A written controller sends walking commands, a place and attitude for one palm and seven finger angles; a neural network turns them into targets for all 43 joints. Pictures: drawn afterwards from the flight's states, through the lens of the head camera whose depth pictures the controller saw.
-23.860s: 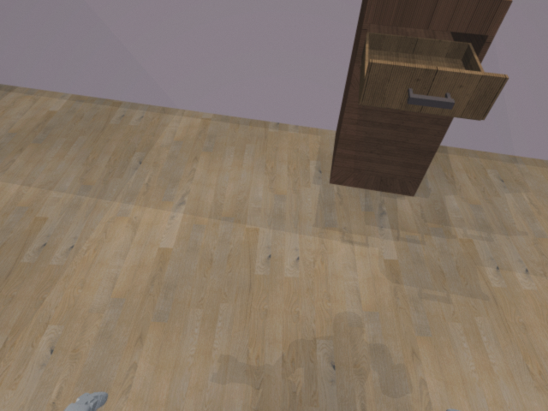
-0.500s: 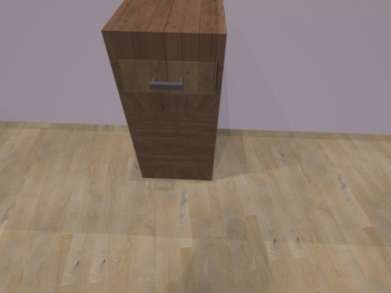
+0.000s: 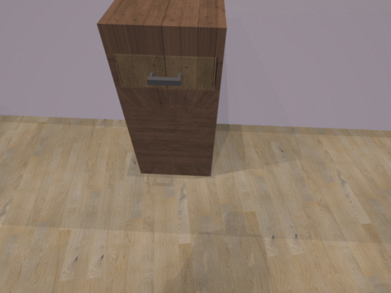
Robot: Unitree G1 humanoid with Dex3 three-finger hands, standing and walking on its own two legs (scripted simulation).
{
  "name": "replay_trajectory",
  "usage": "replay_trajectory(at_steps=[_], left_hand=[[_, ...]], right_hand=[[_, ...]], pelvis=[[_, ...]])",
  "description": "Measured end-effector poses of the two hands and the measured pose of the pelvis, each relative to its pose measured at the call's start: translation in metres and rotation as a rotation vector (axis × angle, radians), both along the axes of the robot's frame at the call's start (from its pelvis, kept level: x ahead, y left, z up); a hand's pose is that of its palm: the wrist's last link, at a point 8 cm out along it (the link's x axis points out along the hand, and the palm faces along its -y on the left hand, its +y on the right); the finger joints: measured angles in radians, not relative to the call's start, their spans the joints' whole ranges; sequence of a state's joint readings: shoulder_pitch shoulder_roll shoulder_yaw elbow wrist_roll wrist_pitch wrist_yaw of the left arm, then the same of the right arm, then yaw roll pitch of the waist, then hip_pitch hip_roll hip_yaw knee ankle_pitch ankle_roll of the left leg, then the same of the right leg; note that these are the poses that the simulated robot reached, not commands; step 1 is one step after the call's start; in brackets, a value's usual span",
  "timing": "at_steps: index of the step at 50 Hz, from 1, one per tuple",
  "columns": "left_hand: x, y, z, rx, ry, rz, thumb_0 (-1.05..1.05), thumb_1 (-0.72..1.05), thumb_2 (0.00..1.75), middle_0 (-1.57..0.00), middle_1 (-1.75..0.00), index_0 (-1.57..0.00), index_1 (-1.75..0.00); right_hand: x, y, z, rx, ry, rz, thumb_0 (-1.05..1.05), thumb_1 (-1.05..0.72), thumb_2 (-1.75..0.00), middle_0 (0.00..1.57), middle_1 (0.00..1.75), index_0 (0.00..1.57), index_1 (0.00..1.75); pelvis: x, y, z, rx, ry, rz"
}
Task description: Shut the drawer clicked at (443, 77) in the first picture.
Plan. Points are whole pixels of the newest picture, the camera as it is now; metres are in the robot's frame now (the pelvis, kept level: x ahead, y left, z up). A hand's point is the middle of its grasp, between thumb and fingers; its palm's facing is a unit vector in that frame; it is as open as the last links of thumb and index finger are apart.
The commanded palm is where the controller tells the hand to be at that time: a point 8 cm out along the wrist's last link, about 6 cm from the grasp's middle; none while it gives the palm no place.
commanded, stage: look to check the result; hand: left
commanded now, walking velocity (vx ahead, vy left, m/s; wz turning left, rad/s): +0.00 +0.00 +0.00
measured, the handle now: (164, 77) +0.85 +0.16 -0.05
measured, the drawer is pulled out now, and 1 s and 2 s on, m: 0.00 0.00 0.00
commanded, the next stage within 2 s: stand and wait in 0.26 s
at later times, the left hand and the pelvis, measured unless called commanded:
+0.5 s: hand out of the picture +0.02 +0.18 -0.17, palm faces +0.02 -0.98 -0.21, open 7.4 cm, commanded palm none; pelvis +0.01 +0.00 +0.00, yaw +0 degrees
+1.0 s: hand out of the picture +0.03 +0.18 -0.17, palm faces +0.01 -0.97 -0.23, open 7.4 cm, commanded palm none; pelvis +0.01 -0.01 +0.00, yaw +0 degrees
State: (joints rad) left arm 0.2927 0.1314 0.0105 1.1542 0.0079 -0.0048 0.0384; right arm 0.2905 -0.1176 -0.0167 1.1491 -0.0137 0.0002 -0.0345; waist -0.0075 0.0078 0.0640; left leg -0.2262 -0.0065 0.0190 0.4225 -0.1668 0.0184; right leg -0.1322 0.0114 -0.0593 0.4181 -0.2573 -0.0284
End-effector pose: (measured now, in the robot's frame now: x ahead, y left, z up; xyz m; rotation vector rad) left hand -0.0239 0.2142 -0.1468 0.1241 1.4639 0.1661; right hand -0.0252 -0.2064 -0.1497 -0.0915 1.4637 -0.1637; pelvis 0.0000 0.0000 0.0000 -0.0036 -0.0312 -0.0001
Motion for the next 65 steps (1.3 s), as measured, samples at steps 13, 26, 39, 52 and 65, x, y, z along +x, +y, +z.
replay_trajectory(at_steps=[13,26,39,52,65], left_hand=[[0.019,0.005,0.002,0.015,-0.039,-0.012,0.0,0.9,0.9,-0.2,-0.3,-0.19,-0.3],[0.039,0.01,0.004,0.029,-0.075,-0.03,0.0,0.9,0.9,-0.2,-0.3,-0.2,-0.3],[0.045,0.016,0.008,0.05,-0.08,-0.035,0.0,0.9,0.9,-0.2,-0.3,-0.2,-0.3],[0.048,0.014,0.009,0.052,-0.081,-0.042,0.01,0.9,0.9,-0.2,-0.3,-0.2,-0.3],[0.051,0.014,0.009,0.053,-0.088,-0.045,0.01,0.9,0.9,-0.2,-0.3,-0.2,-0.3]], right_hand=[[0.024,-0.011,0.001,-0.018,-0.045,0.018,0.0,-0.91,-0.9,0.2,0.3,0.2,0.3],[0.035,-0.021,0.004,-0.036,-0.061,0.028,0.0,-0.91,-0.9,0.2,0.3,0.2,0.3],[0.038,-0.027,0.004,-0.038,-0.061,0.031,0.0,-0.91,-0.9,0.2,0.3,0.2,0.3],[0.044,-0.036,0.005,-0.049,-0.071,0.035,0.0,-0.91,-0.9,0.2,0.3,0.2,0.3],[0.048,-0.042,0.007,-0.061,-0.076,0.038,0.0,-0.91,-0.9,0.2,0.3,0.2,0.3]], pelvis=[[0.005,-0.002,0.001,0.002,-0.001,-0.001],[0.009,-0.004,0.002,0.002,-0.002,-0.003],[0.012,-0.006,0.003,0.005,-0.002,-0.004],[0.014,-0.01,0.003,0.005,-0.003,-0.007],[0.015,-0.012,0.004,0.005,-0.003,-0.008]])
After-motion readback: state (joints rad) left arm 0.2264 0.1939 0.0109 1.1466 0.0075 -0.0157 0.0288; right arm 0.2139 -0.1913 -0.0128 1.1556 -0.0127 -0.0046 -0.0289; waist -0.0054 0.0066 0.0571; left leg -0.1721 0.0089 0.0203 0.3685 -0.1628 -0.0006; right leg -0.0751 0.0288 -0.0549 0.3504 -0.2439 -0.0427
